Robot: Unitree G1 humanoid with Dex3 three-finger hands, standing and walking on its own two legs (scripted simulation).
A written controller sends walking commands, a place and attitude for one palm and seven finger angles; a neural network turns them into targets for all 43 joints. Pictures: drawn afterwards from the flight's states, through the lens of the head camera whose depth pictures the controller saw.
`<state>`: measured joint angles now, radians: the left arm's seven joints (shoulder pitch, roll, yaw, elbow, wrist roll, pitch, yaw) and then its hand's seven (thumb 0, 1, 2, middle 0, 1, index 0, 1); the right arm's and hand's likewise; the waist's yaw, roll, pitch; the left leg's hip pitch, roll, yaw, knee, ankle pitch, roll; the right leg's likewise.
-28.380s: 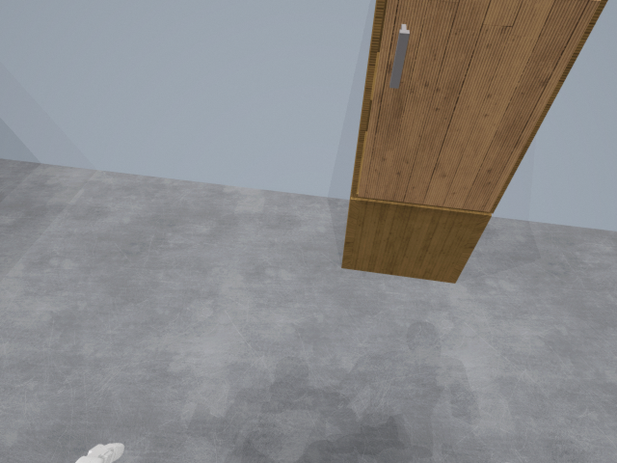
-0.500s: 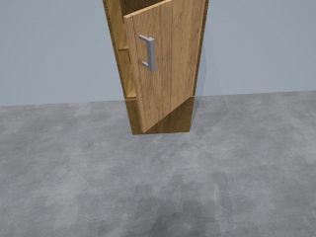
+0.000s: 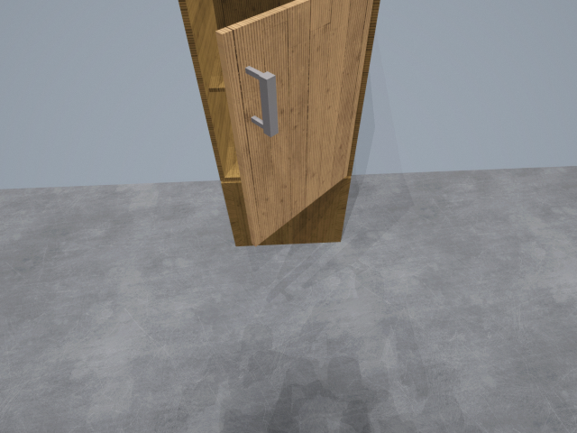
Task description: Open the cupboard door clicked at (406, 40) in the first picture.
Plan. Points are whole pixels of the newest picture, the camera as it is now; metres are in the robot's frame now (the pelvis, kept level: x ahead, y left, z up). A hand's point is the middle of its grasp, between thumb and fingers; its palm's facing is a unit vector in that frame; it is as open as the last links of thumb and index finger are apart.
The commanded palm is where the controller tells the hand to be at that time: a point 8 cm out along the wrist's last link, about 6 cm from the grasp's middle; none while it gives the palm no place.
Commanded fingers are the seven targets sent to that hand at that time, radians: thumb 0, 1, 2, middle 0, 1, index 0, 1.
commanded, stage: look to check the result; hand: left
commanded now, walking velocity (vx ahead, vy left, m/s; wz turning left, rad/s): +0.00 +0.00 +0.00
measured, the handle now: (261, 101) +0.65 +0.09 +0.11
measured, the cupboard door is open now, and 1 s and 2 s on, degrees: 42 42 42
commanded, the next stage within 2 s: walk to a spot facing it in 0.34 s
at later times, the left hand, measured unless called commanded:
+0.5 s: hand out of the picture +0.09 +0.23 -0.16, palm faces -0.01 -0.94 -0.33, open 7.3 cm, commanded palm none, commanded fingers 0.00 0.90 0.90 -0.20 -0.30 -0.20 -0.30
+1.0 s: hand out of the picture +0.10 +0.19 -0.18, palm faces -0.18 -0.96 -0.23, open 7.3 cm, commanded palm none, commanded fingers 0.00 0.90 0.90 -0.20 -0.30 -0.20 -0.30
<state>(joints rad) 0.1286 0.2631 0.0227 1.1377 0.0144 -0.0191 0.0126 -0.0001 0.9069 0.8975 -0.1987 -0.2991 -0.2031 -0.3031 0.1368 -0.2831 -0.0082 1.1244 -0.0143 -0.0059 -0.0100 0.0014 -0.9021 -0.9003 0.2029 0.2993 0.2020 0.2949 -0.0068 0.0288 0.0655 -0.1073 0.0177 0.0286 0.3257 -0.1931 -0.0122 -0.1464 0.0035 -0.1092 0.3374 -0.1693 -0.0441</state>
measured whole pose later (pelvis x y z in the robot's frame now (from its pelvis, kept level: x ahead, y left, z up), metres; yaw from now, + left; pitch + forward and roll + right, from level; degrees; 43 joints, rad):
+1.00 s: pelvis -0.01 +0.00 -0.01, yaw -13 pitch +0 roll +0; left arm 0.15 0.20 0.08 0.98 0.02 0.08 -0.02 0.00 0.91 0.90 -0.20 -0.30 -0.20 -0.30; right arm 0.26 -0.19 -0.04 1.03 -0.03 0.02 -0.04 0.00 -0.90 -0.90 0.20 0.30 0.20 0.30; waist 0.00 0.01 0.13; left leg -0.17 0.11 0.22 0.50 -0.31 -0.01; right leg -0.40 -0.01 -0.03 0.92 -0.46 0.01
